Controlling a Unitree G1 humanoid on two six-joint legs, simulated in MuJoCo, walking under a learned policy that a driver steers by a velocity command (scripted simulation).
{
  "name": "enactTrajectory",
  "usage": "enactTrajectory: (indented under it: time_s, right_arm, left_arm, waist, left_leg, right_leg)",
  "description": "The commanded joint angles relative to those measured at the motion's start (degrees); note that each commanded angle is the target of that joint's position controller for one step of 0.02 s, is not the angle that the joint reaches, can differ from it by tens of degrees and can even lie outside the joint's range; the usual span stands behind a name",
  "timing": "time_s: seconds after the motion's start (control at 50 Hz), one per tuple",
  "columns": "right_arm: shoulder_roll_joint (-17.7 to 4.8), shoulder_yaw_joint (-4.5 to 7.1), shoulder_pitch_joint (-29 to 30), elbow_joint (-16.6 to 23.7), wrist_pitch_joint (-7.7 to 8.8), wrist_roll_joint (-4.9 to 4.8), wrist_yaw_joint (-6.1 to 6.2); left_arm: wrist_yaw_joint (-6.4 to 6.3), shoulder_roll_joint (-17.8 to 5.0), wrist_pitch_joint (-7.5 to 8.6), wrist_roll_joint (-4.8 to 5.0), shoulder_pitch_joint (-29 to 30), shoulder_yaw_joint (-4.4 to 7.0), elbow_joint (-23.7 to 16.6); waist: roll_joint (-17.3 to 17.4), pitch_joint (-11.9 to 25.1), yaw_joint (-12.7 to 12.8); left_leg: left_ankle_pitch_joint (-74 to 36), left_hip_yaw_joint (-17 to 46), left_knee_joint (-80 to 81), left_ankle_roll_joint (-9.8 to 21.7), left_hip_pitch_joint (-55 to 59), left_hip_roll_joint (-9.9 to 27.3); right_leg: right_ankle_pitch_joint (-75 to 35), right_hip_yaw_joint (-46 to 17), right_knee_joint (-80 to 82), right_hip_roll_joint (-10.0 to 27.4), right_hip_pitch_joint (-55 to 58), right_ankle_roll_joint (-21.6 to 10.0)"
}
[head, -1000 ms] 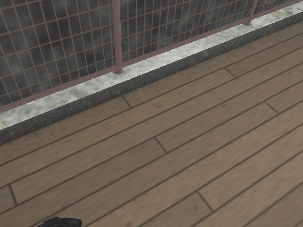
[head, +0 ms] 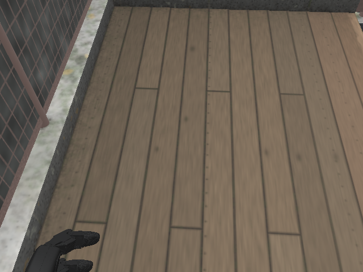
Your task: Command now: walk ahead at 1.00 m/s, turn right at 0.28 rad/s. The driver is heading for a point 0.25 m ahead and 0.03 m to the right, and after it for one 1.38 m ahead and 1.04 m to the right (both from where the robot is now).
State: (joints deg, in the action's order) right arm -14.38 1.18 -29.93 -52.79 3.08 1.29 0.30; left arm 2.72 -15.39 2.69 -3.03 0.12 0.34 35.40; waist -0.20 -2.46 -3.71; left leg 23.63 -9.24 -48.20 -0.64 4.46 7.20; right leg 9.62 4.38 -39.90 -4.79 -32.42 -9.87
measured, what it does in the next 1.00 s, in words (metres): walks ahead, turning right: left foot, then right foot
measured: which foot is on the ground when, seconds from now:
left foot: up 0.00-0.38, down 0.40-0.86, up 0.88-1.00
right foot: down 0.00-0.40, up 0.42-0.84, down 0.86-1.00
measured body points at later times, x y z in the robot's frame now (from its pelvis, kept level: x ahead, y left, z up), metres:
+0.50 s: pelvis +0.48 +0.01 +0.02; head +0.52 +0.00 +0.47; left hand +0.53 +0.29 -0.11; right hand +0.61 -0.28 -0.08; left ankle +0.58 +0.11 -0.70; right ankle +0.26 -0.06 -0.58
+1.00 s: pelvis +0.91 -0.20 +0.01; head +0.93 -0.21 +0.46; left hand +1.11 +0.02 -0.11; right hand +0.91 -0.49 -0.08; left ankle +0.94 +0.01 -0.59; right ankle +0.92 -0.20 -0.70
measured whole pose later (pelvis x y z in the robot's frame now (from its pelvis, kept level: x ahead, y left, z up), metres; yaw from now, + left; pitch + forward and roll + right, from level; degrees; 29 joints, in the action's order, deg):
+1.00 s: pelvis +0.91 -0.20 +0.01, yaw -38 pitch +0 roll +0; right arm -13.1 -0.1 -7.6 -39.2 4.7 3.0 0.0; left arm -0.2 -18.1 1.1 -0.8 -20.9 3.9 48.6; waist 0.5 -2.8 1.6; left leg 21.7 4.4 -78.1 -2.4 -25.8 6.2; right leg 14.4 -0.6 -33.3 -13.3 -17.1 -11.9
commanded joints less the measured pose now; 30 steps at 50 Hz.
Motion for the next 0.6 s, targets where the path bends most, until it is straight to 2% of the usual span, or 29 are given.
enactTrajectory:
  time_s: [0.02,0.04,0.06,0.08,0.1,0.12,0.14,0.18,0.22,0.24,0.28,0.3,0.32,0.34,0.36,0.38,0.4,0.42,0.44,0.46,0.48,0.5,0.52,0.54,0.58,0.6]
  right_arm:
    - [-9.4,1.92,10.3,13.0,1.9,-1.02,0.18]
    - [-7.6,1.26,12.0,13.2,2.2,-1.28,0.11]
    - [-6.6,0.89,12.5,12.5,1.89,-0.61,-0.11]
    - [-5.5,0.61,11.7,12.6,1.09,-0.06,-0.48]
    - [-4.9,0.45,10.5,11.9,0.1,0.54,-1.0]
    - [-4.1,0.42,11.4,12.1,-0.65,0.94,-1.47]
    - [-3.4,0.24,14.0,13.2,-1.09,1.19,-1.86]
    - [-3.8,-0.08,22.3,15.9,-1.19,1.09,-2.19]
    - [-3.4,-0.7,28.6,18.0,-0.52,0.65,-2.47]
    - [-2.9,-1.03,30.3,18.5,-0.1,0.01,-2.6]
    - [-3.1,-1.2,32.1,19.0,0.32,-0.58,-2.59]
    - [-4.9,-0.81,31.4,18.3,0.35,-0.56,-2.19]
    - [-6.0,-0.46,30.0,18.1,0.27,-0.33,-1.67]
    - [-7.7,0.14,27.2,17.5,0.34,0.53,-1.14]
    - [-10.5,1.63,21.0,15.5,0.5,-0.09,-0.08]
    - [-11.8,2.46,12.4,12.9,0.95,0.04,0.88]
    - [-15.9,3.74,3.0,11.1,1.09,1.33,2.03]
    - [-20.8,5.35,0.5,11.1,1.5,4.53,1.98]
    - [-15.4,4.82,3.5,12.0,1.12,2.27,0.78]
    - [-12.5,4.15,9.7,11.5,1.18,2.0,0.46]
    - [-9.9,3.72,11.9,10.5,1.32,1.76,0.22]
    - [-8.3,3.25,11.4,9.3,1.61,1.74,0.25]
    - [-6.7,2.51,11.1,7.9,1.97,1.6,0.52]
    - [-6.4,2.4,9.1,6.1,2.55,1.37,-0.12]
    - [-5.9,2.43,9.8,4.5,3.91,-0.03,-1.13]
    - [-5.8,2.38,10.1,3.5,4.22,-0.44,-1.34]
  left_arm:
    - [-2.55,-15.8,-0.02,0.73,-24.9,6.21,4.4]
    - [-2.9,-13.4,0.7,1.25,-23.9,5.76,6.3]
    - [-2.92,-10.7,1.55,0.95,-21.8,5.13,6.8]
    - [-3.12,-8.4,2.06,0.82,-20.3,4.32,7.0]
    - [-3.15,-6.2,2.44,1.13,-19.8,3.53,7.4]
    - [-3.1,-4.9,2.96,1.72,-20.6,3.0,8.0]
    - [-2.99,-5.0,3.42,2.31,-21.6,2.9,8.7]
    - [-2.68,-5.7,4.32,3.04,-23.5,2.96,9.8]
    - [-2.2,-5.2,4.88,3.43,-24.0,2.74,10.3]
    - [-2.15,-5.8,5.25,3.8,-24.7,2.78,10.8]
    - [-2.22,-8.0,5.77,4.56,-26.5,3.25,12.3]
    - [-2.4,-9.6,5.79,4.44,-27.0,3.53,12.9]
    - [-2.55,-11.8,5.68,4.26,-27.0,3.98,13.3]
    - [-2.65,-14.5,5.47,3.98,-27.1,4.79,13.9]
    - [-2.66,-14.1,5.09,3.11,-27.0,4.65,14.6]
    - [-2.68,-14.6,4.41,2.08,-25.1,4.65,14.9]
    - [-2.82,-11.6,4.43,1.33,-23.3,4.04,14.1]
    - [-2.65,-0.4,4.19,4.58,-34.9,1.7,12.9]
    - [-3.25,-6.3,4.03,3.51,-28.6,2.16,11.9]
    - [-3.22,-7.9,3.32,3.54,-23.4,2.64,11.1]
    - [-2.73,-7.9,2.75,2.93,-20.8,2.49,11.1]
    - [-2.36,-6.4,2.03,2.64,-19.2,2.28,11.0]
    - [-1.87,-5.1,1.3,2.13,-18.3,2.2,10.0]
    - [-1.44,-2.9,0.25,1.67,-17.3,1.82,9.2]
    - [-0.25,-1.4,-1.62,1.41,-13.7,1.63,6.7]
    - [0.06,-1.6,-2.02,1.33,-10.9,1.5,5.4]
  waist:
    - [-3.1,20.2,11.3]
    - [-0.7,11.1,9.2]
    - [2.9,6.3,6.5]
    - [2.4,4.6,3.9]
    - [1.4,3.6,2.2]
    - [0.5,2.5,1.7]
    - [-0.5,0.4,1.6]
    - [-2.2,-4.0,3.1]
    - [-0.5,-6.0,4.1]
    - [-0.4,-6.2,4.4]
    - [-0.6,-5.2,5.2]
    - [0.6,-4.4,5.2]
    - [-0.6,-2.0,4.4]
    - [-1.6,1.0,3.1]
    - [-2.1,5.3,0.1]
    - [-3.7,8.5,-4.3]
    - [-2.6,12.5,-8.5]
    - [16.6,24.1,-1.9]
    - [12.8,26.4,-3.3]
    - [10.4,13.9,-1.1]
    - [4.1,8.8,-0.7]
    - [2.8,5.8,-0.1]
    - [3.2,3.6,1.2]
    - [3.4,3.1,2.4]
    - [4.2,-0.1,3.8]
    - [4.2,-3.1,4.2]
  left_leg:
    - [-2.5,12.5,-41.1,4.7,-49.7,-3.8]
    - [-4.8,11.8,-37.5,4.5,-50.5,-2.4]
    - [-5.4,12.2,-32.6,4.2,-47.9,-0.4]
    - [-4.7,12.7,-29.6,3.8,-44.7,0.5]
    - [-4.1,12.8,-26.8,3.3,-42.0,1.3]
    - [-2.8,12.3,-24.1,2.7,-41.8,1.6]
    - [-2.4,11.4,-21.0,2.0,-43.5,2.0]
    - [-10.2,8.7,-13.1,1.2,-46.3,2.1]
    - [-20.4,6.9,-1.8,0.8,-42.9,0.9]
    - [-26.7,6.3,4.4,1.0,-37.3,-0.4]
    - [-35.7,5.7,11.8,2.2,-29.2,-3.1]
    - [-36.1,5.6,14.0,2.9,-27.9,-4.5]
    - [-33.5,5.4,15.1,3.6,-25.4,-6.4]
    - [-30.6,6.3,16.2,4.1,-21.9,-7.9]
    - [-24.8,6.7,14.3,4.8,-15.9,-9.4]
    - [-18.8,7.2,15.8,5.1,-8.6,-8.5]
    - [-8.9,14.8,14.2,6.1,3.6,-1.3]
    - [11.3,44.0,19.6,14.5,20.6,19.2]
    - [23.1,56.8,31.0,12.9,16.9,19.1]
    - [20.0,46.7,33.4,10.8,8.6,16.5]
    - [9.7,38.5,33.2,10.7,2.7,14.6]
    - [0.4,31.2,33.6,10.3,-1.6,12.9]
    - [-3.3,25.8,34.6,9.4,-6.2,11.7]
    - [-5.5,22.4,36.0,9.4,-7.6,11.7]
    - [-8.4,14.9,39.2,8.0,-9.3,11.2]
    - [-12.4,10.7,40.9,6.6,-10.8,10.3]
  right_leg:
    - [5.4,-44.5,19.1,21.1,57.8,-8.3]
    - [-1.1,-36.8,20.1,20.0,48.4,-8.0]
    - [-4.6,-31.2,21.5,17.6,39.6,-6.1]
    - [-5.9,-28.0,22.9,15.9,33.8,-5.4]
    - [-6.6,-25.4,24.8,14.7,29.0,-4.9]
    - [-7.3,-23.8,26.6,13.5,26.9,-4.9]
    - [-8.1,-22.1,28.8,12.9,25.4,-5.2]
    - [-12.0,-17.0,33.8,10.4,22.5,-4.9]
    - [-19.5,-13.0,35.5,7.4,19.8,-4.0]
    - [-24.7,-12.2,36.6,7.1,18.0,-3.3]
    - [-31.1,-13.1,39.4,8.8,19.8,-2.4]
    - [-37.9,-13.3,36.9,8.9,24.2,-1.4]
    - [-47.5,-13.8,32.9,9.5,28.7,-1.0]
    - [-54.7,-14.4,27.0,10.4,32.4,-0.4]
    - [-60.9,-15.2,17.0,11.3,34.6,-0.1]
    - [-55.9,-15.6,4.5,10.4,32.3,-0.2]
    - [-44.6,-15.4,-12.6,7.4,22.4,0.6]
    - [4.5,-11.3,-40.8,-0.5,3.4,3.0]
    - [13.1,-12.0,-44.8,-0.5,-2.3,1.7]
    - [7.3,-11.8,-41.2,3.7,-6.3,1.6]
    - [5.2,-10.8,-38.7,6.0,-6.2,1.9]
    - [5.3,-10.0,-37.6,7.3,-5.4,1.7]
    - [4.9,-9.6,-36.4,8.1,-4.6,2.2]
    - [6.4,-9.0,-36.8,9.1,-3.9,2.3]
    - [5.4,-8.1,-35.2,11.3,-7.8,2.7]
    - [4.3,-7.1,-33.5,12.2,-9.8,2.8]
